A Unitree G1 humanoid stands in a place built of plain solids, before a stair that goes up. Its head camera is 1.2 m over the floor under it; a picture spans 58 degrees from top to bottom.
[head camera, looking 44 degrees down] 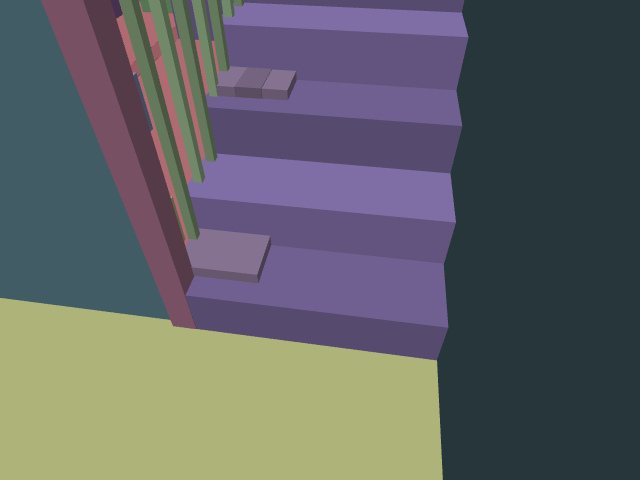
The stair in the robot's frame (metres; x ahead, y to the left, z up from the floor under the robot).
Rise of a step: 0.18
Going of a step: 0.25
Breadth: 0.85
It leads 9 degrees to the right of straight ahead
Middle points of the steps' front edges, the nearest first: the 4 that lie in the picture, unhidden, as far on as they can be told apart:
0.77 0.06 0.18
1.01 0.02 0.35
1.26 -0.02 0.53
1.51 -0.05 0.71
